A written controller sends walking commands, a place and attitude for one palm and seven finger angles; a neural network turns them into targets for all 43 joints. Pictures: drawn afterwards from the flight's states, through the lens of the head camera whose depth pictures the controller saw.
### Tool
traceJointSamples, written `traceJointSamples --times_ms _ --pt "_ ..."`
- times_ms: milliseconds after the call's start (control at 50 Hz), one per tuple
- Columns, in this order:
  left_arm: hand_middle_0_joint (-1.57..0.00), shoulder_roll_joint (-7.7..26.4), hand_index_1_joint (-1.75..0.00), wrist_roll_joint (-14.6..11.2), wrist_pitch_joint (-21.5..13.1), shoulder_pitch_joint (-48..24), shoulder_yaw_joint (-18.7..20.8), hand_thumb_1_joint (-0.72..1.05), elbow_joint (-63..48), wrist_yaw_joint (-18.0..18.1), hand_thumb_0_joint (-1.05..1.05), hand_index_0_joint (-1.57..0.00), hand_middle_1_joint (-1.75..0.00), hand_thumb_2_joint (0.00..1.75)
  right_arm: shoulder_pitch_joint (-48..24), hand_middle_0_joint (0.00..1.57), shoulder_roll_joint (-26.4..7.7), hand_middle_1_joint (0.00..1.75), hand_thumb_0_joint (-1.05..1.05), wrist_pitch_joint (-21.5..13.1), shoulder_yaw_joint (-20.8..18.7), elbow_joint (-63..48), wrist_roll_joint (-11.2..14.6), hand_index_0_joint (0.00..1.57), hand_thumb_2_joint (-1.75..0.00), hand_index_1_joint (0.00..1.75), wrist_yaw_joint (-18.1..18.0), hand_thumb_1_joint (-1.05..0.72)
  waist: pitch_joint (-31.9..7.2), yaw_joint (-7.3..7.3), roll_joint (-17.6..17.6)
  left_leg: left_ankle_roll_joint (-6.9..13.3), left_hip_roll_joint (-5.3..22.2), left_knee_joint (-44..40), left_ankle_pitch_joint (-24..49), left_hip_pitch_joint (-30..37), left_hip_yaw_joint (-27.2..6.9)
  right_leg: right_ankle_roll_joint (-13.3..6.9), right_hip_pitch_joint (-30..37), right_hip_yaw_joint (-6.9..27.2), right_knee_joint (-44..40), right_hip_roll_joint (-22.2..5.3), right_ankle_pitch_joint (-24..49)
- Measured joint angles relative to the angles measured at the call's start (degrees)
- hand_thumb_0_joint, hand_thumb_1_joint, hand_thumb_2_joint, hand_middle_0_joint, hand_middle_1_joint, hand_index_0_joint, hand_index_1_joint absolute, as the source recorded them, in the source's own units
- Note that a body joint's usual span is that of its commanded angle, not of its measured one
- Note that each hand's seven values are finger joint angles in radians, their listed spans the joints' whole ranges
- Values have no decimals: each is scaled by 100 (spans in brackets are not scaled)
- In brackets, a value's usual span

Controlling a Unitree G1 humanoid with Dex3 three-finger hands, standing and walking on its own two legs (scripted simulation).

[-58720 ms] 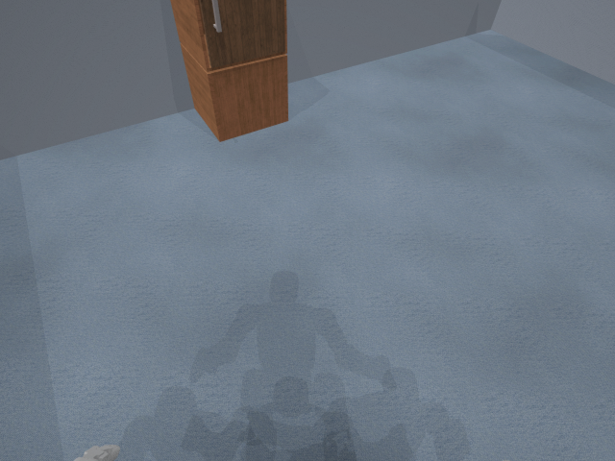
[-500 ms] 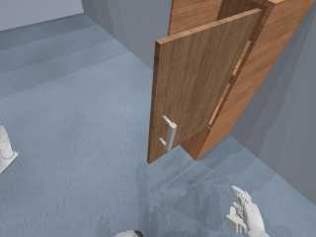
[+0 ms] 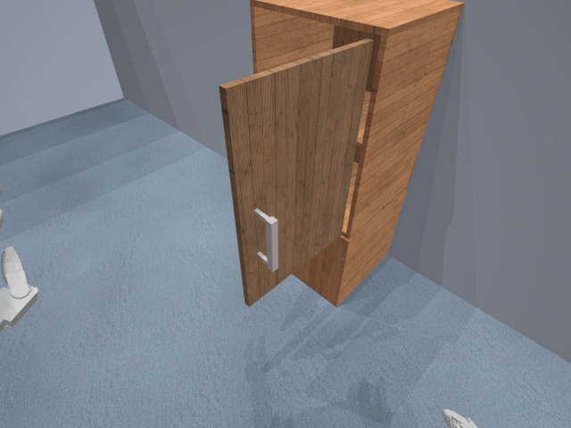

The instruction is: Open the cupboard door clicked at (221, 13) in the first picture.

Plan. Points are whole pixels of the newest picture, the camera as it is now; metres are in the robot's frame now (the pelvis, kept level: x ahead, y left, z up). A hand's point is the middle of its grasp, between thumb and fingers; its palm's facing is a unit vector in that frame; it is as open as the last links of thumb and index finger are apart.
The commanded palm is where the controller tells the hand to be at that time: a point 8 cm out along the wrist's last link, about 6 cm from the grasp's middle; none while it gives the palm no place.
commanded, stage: stop stepping back and stand still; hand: left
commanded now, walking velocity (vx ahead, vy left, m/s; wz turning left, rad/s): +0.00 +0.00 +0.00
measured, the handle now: (266, 240) +0.54 +0.05 -0.08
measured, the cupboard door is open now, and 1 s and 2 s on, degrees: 88 88 88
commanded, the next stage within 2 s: let the arm hang, fingers relaxed in 0.78 s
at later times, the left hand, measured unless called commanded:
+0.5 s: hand (49, 296) +0.21 +0.24 +0.19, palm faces +0.41 -0.76 -0.50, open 7.4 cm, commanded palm +0.16 +0.28 +0.20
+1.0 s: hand (82, 367) +0.21 +0.27 +0.03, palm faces +0.15 -0.86 -0.48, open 7.4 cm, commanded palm none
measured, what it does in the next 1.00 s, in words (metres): steps on the spot: left foot, then right foot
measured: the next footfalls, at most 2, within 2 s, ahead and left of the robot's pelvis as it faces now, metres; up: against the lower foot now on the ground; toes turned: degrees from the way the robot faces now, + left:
left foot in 0.14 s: +0.07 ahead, +0.12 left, +0.00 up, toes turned -1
right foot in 0.32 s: +0.01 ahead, -0.09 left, +0.00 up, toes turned -4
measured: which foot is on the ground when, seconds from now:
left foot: up 0.00-0.12, down 0.14-1.00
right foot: down 0.00-0.16, up 0.18-0.30, down 0.32-1.00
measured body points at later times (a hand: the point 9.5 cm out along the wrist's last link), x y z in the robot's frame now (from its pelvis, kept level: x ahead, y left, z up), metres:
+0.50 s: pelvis +0.01 -0.01 +0.02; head +0.01 -0.03 +0.47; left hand +0.18 +0.28 +0.21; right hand +0.14 -0.25 -0.08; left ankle +0.04 +0.12 -0.68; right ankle -0.03 -0.09 -0.71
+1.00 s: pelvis -0.01 +0.01 +0.02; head -0.01 -0.02 +0.47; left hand +0.19 +0.31 +0.06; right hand +0.15 -0.24 -0.09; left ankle +0.03 +0.12 -0.71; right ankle -0.03 -0.09 -0.71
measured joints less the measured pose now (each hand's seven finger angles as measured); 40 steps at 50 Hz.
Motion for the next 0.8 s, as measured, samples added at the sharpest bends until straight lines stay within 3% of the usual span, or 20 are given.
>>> traceJointSamples --times_ms 60,120,140,180,240,320,360,400,460,520,560,640,800 --pt "-21 32 -30 56 -239 456 13 89 -270 -19 2 -22 -30 89 130 20 47 30 1 -81 29 94 14 20 -90 30 85 -90 -62 216 -175 -76 40 1206 -294 -142 -16 -10 114 234 -396 -13 225" --pt "-21 83 -30 122 -466 437 50 88 -326 12 2 -22 -30 89 170 20 35 30 1 -279 50 34 28 20 -90 30 82 -90 132 357 -313 75 45 302 28 436 119 49 64 343 -308 -94 252" --pt "-21 66 -30 113 -482 351 53 88 -316 27 1 -22 -30 89 125 20 -18 30 1 -338 38 -5 34 20 -90 30 78 -90 222 358 -241 158 64 -103 197 692 97 146 -91 282 34 -74 211" --pt "-21 76 -30 79 -430 27 67 88 -201 54 1 -22 -30 89 -144 20 -10 30 1 -370 -34 -15 41 20 -90 30 106 -90 468 309 -224 180 33 -277 -145 816 119 417 -688 285 1223 -98 238" --pt "-21 163 -30 20 -250 -192 88 89 -118 46 2 -21 -30 89 -527 20 144 30 1 -445 -33 -76 -9 20 -90 30 187 -90 688 158 -275 126 -9 -460 -28 867 153 467 -1487 431 2141 -86 46" --pt "-21 358 -30 29 -169 397 144 89 -505 13 2 -21 -30 89 -635 20 354 30 1 -510 141 -371 -17 20 -90 30 202 -90 688 15 -267 28 30 -682 149 881 133 397 -1634 165 850 -233 502" --pt "-21 373 -30 75 -220 651 80 89 -614 -30 2 -22 -30 89 -559 20 352 30 1 -492 170 -489 -8 20 -90 30 178 -90 685 -15 -56 -25 126 -513 -34 791 -19 163 -1519 -41 543 -138 964" --pt "-21 303 -30 95 -232 849 12 88 -665 -60 2 -22 -30 89 -459 20 317 30 1 -399 164 -434 -7 20 -90 30 183 -90 554 126 73 -83 136 15 -645 595 -187 0 -1467 -90 314 -51 1058" --pt "-22 81 -30 128 -269 877 -49 88 -485 20 1 -22 -30 89 -356 20 232 30 1 -284 164 -198 -22 20 -90 30 167 -90 414 393 35 -109 63 816 -883 517 -251 -52 -1316 37 -87 -52 1208" --pt "-22 -110 -30 161 -235 495 -133 88 -85 112 1 -22 -30 89 -273 20 106 30 1 -284 141 -80 -15 20 -90 30 79 -90 420 477 29 -48 118 300 -742 891 -173 -20 -1155 -3 -320 -104 1284" --pt "-21 -224 -30 154 -155 233 -204 88 52 142 1 -22 -30 89 -264 20 -8 30 1 -303 104 -74 -12 20 -90 30 47 -90 461 454 103 27 198 -400 -176 1268 -182 11 -1106 -108 -311 -76 1235" --pt "-21 -246 -30 148 -43 40 -265 89 -78 112 2 -22 -30 89 -488 20 -44 30 1 -222 17 -119 28 20 -90 30 34 -90 633 398 18 -157 231 -865 -502 1594 -175 57 -1092 -124 -220 -67 1151" --pt "-21 269 -30 88 -136 632 -87 89 -673 -14 2 -22 -30 89 -741 20 104 30 1 -185 54 -629 62 20 -90 30 97 -90 633 175 -30 -158 324 -940 -402 1517 -98 78 -1100 -38 -524 23 1397"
